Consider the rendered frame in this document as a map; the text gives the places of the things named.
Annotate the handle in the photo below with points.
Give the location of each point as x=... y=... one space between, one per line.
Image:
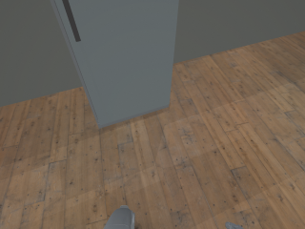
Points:
x=71 y=19

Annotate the fridge door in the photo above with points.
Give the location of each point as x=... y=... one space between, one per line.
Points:
x=125 y=54

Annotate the left robot thigh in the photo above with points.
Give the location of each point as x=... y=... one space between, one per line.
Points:
x=121 y=218

